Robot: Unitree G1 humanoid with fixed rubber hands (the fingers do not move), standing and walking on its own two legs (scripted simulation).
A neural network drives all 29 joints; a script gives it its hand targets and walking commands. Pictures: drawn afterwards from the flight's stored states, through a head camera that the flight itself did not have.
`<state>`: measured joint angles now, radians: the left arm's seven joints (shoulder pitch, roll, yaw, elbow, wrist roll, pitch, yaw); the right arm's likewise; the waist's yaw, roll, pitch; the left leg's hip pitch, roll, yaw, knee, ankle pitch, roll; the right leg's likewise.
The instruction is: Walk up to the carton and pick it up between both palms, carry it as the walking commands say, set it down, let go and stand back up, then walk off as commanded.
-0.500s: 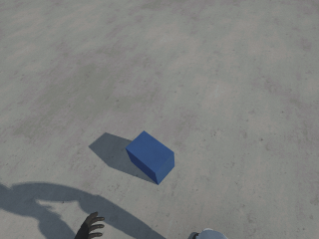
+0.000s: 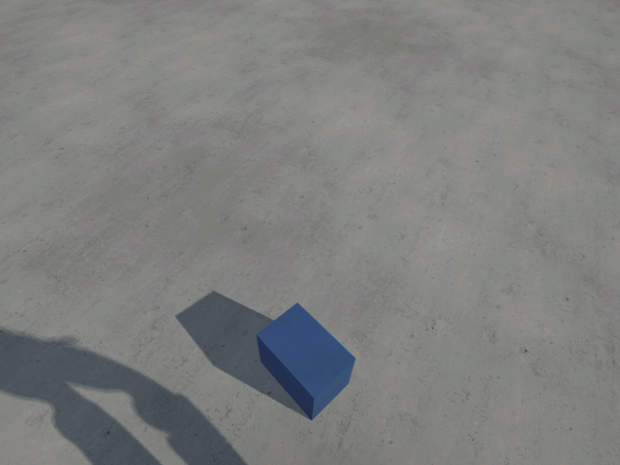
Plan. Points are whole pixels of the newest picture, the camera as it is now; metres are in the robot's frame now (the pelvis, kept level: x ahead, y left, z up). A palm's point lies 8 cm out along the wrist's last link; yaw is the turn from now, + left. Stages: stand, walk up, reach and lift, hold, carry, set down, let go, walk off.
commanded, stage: walk up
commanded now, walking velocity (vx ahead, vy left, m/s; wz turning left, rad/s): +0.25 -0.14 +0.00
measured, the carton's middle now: (304, 360) +0.55 +0.05 -0.68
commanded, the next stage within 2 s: none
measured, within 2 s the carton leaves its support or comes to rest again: neither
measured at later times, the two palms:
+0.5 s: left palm out of the picture +0.12 +0.21 -0.13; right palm out of the picture +0.06 -0.25 -0.15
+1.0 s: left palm out of the picture +0.09 +0.27 -0.13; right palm out of the picture +0.07 -0.25 -0.10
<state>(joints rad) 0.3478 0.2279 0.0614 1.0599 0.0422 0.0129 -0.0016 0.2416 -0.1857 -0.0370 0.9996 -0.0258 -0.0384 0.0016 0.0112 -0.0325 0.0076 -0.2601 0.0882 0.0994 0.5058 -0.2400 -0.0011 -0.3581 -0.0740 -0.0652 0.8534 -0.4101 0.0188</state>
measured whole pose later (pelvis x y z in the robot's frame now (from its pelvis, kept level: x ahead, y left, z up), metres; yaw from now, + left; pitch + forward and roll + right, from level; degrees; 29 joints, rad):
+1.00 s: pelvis +0.05 +0.00 +0.01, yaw +14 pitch +2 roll -4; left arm 0.15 0.26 0.07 0.88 0.06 0.06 -0.02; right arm 0.39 -0.17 -0.06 1.01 -0.03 -0.01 -0.05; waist -0.04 -0.04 0.01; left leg -0.21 0.02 -0.04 0.38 -0.20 0.03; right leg -0.54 -0.03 0.00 1.04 -0.20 0.08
